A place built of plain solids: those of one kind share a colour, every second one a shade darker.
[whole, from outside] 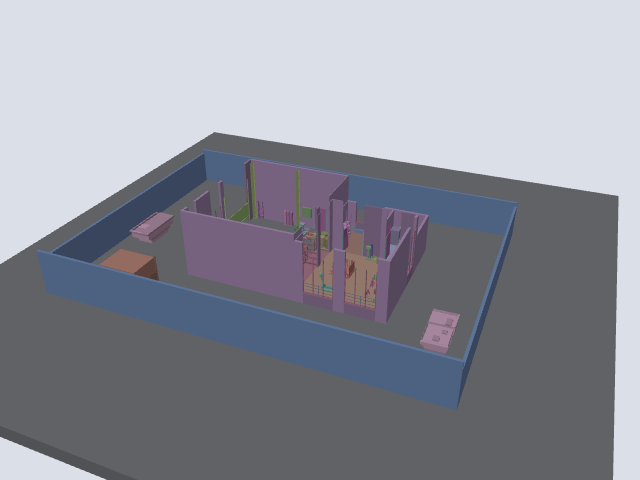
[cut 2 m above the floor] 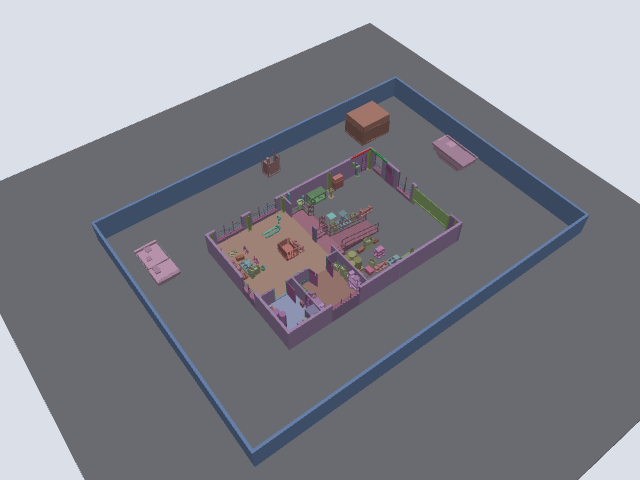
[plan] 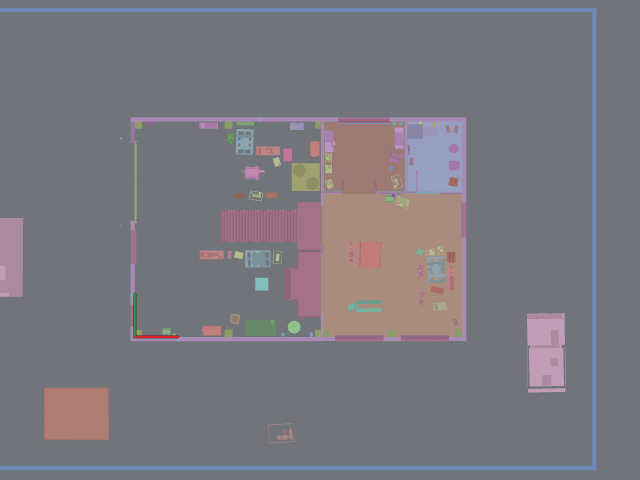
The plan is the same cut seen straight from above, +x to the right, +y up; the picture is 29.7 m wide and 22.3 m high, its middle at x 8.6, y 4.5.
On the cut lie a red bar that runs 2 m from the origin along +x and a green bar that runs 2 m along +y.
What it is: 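A firm's repair and maintenance workshop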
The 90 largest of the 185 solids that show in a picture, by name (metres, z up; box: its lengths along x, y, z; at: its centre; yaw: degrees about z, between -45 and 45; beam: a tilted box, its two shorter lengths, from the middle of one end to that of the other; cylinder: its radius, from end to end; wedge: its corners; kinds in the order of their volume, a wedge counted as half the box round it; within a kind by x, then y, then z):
{
 "yard_bound_1": {"box": [0.2, 21.47, 2.86], "at": [-8.13, 4.54, 1.38]},
 "yard_bound_2": {"box": [29.68, 0.2, 3.56], "at": [6.61, -6.09, 1.73]},
 "yard_bound_3": {"box": [29.68, 0.2, 3.2], "at": [6.61, 15.18, 1.55]},
 "yard_bound_4": {"box": [0.2, 21.47, 2.86], "at": [21.35, 4.54, 1.38]},
 "wall_1": {"box": [0.2, 0.71, 5.45], "at": [-0.1, 0.15, 2.67]},
 "wall_2": {"box": [0.2, 1.91, 5.45], "at": [-0.1, 2.45, 2.67]},
 "wall_3": {"box": [0.2, 0.46, 5.45], "at": [-0.1, 5.17, 2.67]},
 "wall_4": {"box": [0.2, 1.21, 5.45], "at": [-0.1, 9.6, 2.67]},
 "wall_5": {"box": [8.9, 0.2, 5.45], "at": [4.25, -0.1, 2.67]},
 "wall_6": {"box": [8.9, 0.2, 5.45], "at": [4.25, 10.1, 2.67]},
 "wall_7": {"box": [0.06, 1.1, 5.45], "at": [8.67, 0.55, 2.67]},
 "wall_8": {"box": [0.06, 0.71, 5.45], "at": [8.67, 6.41, 2.67]},
 "wall_9": {"box": [0.06, 3.36, 5.45], "at": [8.67, 8.32, 2.67]},
 "wall_10": {"box": [0.06, 1.1, 4.96], "at": [8.73, 0.55, 2.43]},
 "wall_11": {"box": [0.06, 0.65, 4.96], "at": [8.73, 6.38, 2.43]},
 "wall_12": {"box": [0.06, 3.3, 3.26], "at": [8.73, 8.35, 1.58]},
 "wall_13": {"box": [0.61, 0.2, 4.96], "at": [9.0, -0.1, 2.43]},
 "wall_14": {"box": [0.76, 0.2, 3.26], "at": [9.07, 10.1, 1.58]},
 "wall_15": {"box": [0.91, 0.06, 4.96], "at": [9.15, 6.67, 2.43]},
 "wall_16": {"box": [2.26, 0.2, 0.91], "at": [10.43, -0.1, 0.41]},
 "wall_17": {"box": [2.41, 0.2, 1.46], "at": [10.65, 10.1, 0.68]},
 "wall_18": {"box": [0.81, 0.2, 4.96], "at": [11.95, -0.1, 2.43]},
 "wall_19": {"box": [1.3, 0.06, 3.26], "at": [11.95, 6.73, 1.58]},
 "wall_20": {"box": [1.36, 0.06, 4.96], "at": [11.98, 6.67, 2.43]},
 "wall_21": {"box": [0.76, 0.2, 3.26], "at": [12.22, 10.1, 1.58]},
 "wall_22": {"box": [0.06, 3.3, 3.26], "at": [12.57, 8.35, 1.58]},
 "wall_23": {"box": [0.06, 3.3, 3.26], "at": [12.63, 8.35, 1.58]},
 "wall_24": {"box": [2.26, 0.2, 0.91], "at": [13.47, -0.1, 0.41]},
 "wall_25": {"box": [2.8, 0.2, 3.26], "at": [14.0, 10.1, 1.58]},
 "wall_26": {"box": [1.05, 0.06, 4.96], "at": [14.67, 6.67, 2.43]},
 "wall_27": {"box": [1.05, 0.06, 3.26], "at": [14.67, 6.73, 1.58]},
 "wall_28": {"box": [0.81, 0.2, 4.96], "at": [15.0, -0.1, 2.43]},
 "wall_29": {"box": [0.2, 4.86, 4.96], "at": [15.3, 2.23, 2.43]},
 "wall_30": {"box": [0.2, 1.56, 0.91], "at": [15.3, 5.42, 0.41]},
 "wall_31": {"box": [0.2, 0.51, 4.96], "at": [15.3, 6.45, 2.43]},
 "wall_32": {"box": [0.2, 3.5, 3.26], "at": [15.3, 8.45, 1.58]},
 "raised_floor_hall_1": {"box": [6.63, 6.83, 0.56], "at": [11.95, 3.35, 0.23]},
 "door_landing_1": {"box": [3.58, 1.5, 0.06], "at": [5.76, 5.15, -0.02]},
 "door_landing_2": {"box": [3.44, 1.5, 0.07], "at": [5.83, 5.15, -0.01]},
 "door_landing_3": {"box": [3.3, 1.5, 0.1], "at": [5.9, 5.15, 0.0]},
 "door_landing_4": {"box": [3.16, 1.5, 0.12], "at": [5.97, 5.15, 0.01]},
 "door_landing_5": {"box": [3.02, 1.5, 0.14], "at": [6.04, 5.15, 0.02]},
 "door_landing_6": {"box": [2.88, 1.5, 0.15], "at": [6.11, 5.15, 0.03]},
 "door_landing_7": {"box": [2.74, 1.5, 0.17], "at": [6.18, 5.15, 0.04]},
 "door_landing_8": {"box": [2.6, 1.5, 0.2], "at": [6.25, 5.15, 0.05]},
 "door_landing_9": {"box": [2.46, 1.5, 0.21], "at": [6.32, 5.15, 0.06]},
 "door_landing_10": {"box": [2.32, 1.5, 0.23], "at": [6.39, 5.15, 0.07]},
 "door_landing_11": {"box": [2.18, 1.5, 0.26], "at": [6.46, 5.15, 0.08]},
 "door_landing_12": {"box": [2.11, 1.5, 0.27], "at": [6.5, 5.15, 0.08]},
 "door_landing_13": {"box": [1.97, 1.5, 0.28], "at": [6.57, 5.15, 0.09]},
 "door_landing_14": {"box": [1.9, 1.5, 0.29], "at": [6.6, 5.15, 0.1]},
 "door_landing_15": {"box": [1.83, 1.5, 0.3], "at": [6.63, 5.15, 0.1]},
 "door_landing_16": {"box": [1.69, 1.5, 0.33], "at": [6.71, 5.15, 0.11]},
 "door_landing_17": {"box": [1.55, 1.5, 0.34], "at": [6.78, 5.15, 0.12]},
 "door_landing_18": {"box": [1.41, 1.5, 0.36], "at": [6.84, 5.15, 0.13]},
 "door_landing_19": {"box": [1.27, 1.5, 0.39], "at": [6.92, 5.15, 0.14]},
 "door_landing_20": {"box": [1.13, 1.5, 0.41], "at": [6.99, 5.15, 0.15]},
 "door_landing_21": {"box": [0.99, 1.5, 0.42], "at": [7.05, 5.15, 0.16]},
 "door_landing_22": {"box": [0.85, 1.5, 0.45], "at": [7.12, 5.15, 0.17]},
 "door_landing_23": {"box": [0.71, 1.5, 0.47], "at": [7.2, 5.15, 0.18]},
 "door_landing_24": {"box": [0.57, 1.5, 0.48], "at": [7.26, 5.15, 0.19]},
 "door_landing_25": {"box": [0.43, 1.5, 0.51], "at": [7.33, 5.15, 0.2]},
 "door_landing_26": {"box": [0.32, 1.5, 0.39], "at": [7.4, 2.45, 0.14]},
 "door_landing_27": {"box": [0.29, 1.5, 0.53], "at": [7.41, 5.15, 0.21]},
 "door_landing_28": {"box": [1.1, 3.1, 0.56], "at": [8.09, 2.45, 0.23]},
 "door_landing_29": {"box": [1.1, 2.2, 0.56], "at": [8.09, 5.15, 0.23]},
 "beyond_container_1": {"box": [2.93, 2.32, 2.59], "at": [-2.74, -3.58, 1.24], "yaw": 0.1},
 "beyond_skip_1": {"box": [1.63, 3.28, 0.44], "at": [-6.09, 3.69, 0.8], "yaw": -0.3},
 "beyond_skip_2": {"box": [1.3, 2.23, 1.0], "at": [-6.09, 3.71, 0.44], "yaw": -0.3},
 "beyond_skip_3": {"box": [1.45, 2.6, 0.63], "at": [-6.09, 3.73, 0.63], "yaw": -0.3},
 "beyond_skip_4": {"box": [1.47, 3.66, 0.16], "at": [-5.93, 3.69, 1.16], "yaw": -0.3},
 "beyond_skip_5": {"box": [1.72, 1.23, 0.59], "at": [19.09, 0.23, 0.92], "yaw": 1.1},
 "beyond_skip_6": {"box": [1.3, 2.25, 1.1], "at": [19.11, -0.73, 0.49], "yaw": 1.1},
 "beyond_skip_7": {"box": [1.43, 2.58, 0.73], "at": [19.11, -0.73, 0.68], "yaw": 1.1},
 "beyond_skip_8": {"box": [1.6, 1.78, 0.47], "at": [19.12, -1.41, 0.93], "yaw": 1.1},
 "raised_floor_stores_1": {"box": [4.03, 3.43, 0.56], "at": [10.65, 8.35, 0.23]},
 "raised_floor_plant_1": {"box": [2.73, 3.43, 0.56], "at": [13.9, 8.35, 0.23]},
 "drums_bund_1": {"cylinder": 0.3, "from": [7.64, 7.1, 0.31], "to": [7.64, 7.1, 1.18]},
 "drums_bund_2": {"cylinder": 0.3, "from": [7.64, 7.74, 0.31], "to": [7.64, 7.74, 1.18]},
 "drums_bund_3": {"box": [1.3, 1.3, 0.35], "at": [7.94, 7.42, 0.13]},
 "drums_bund_4": {"cylinder": 0.3, "from": [8.23, 7.73, 0.31], "to": [8.23, 7.73, 1.18]},
 "drums_bund_5": {"cylinder": 0.3, "from": [8.25, 7.12, 0.31], "to": [8.25, 7.12, 1.18]},
 "plant_pumps_1": {"box": [0.72, 0.68, 1.35], "at": [13.02, 9.54, 1.14]},
 "plant_pumps_2": {"box": [1.04, 0.46, 0.56], "at": [13.6, 9.54, 0.74]},
 "air_station_1": {"cylinder": 0.23, "from": [14.81, 8.74, 0.51], "to": [14.81, 8.74, 2.01]},
 "air_station_2": {"box": [0.5, 0.45, 0.88], "at": [14.85, 7.96, 0.9]},
 "roll_cab_1": {"box": [0.85, 0.46, 0.75], "at": [3.59, 0.29, 0.48]},
 "stillage_1": {"box": [1.0, 1.2, 0.22], "at": [10.94, 3.8, 0.57], "yaw": -1.6},
 "drum_1": {"cylinder": 0.3, "from": [7.4, 0.45, 0.0], "to": [7.4, 0.45, 0.87]},
 "sectional_door_1": {"box": [0.042, 3.68, 1.37], "at": [0.01, 7.2, 1.15]}
}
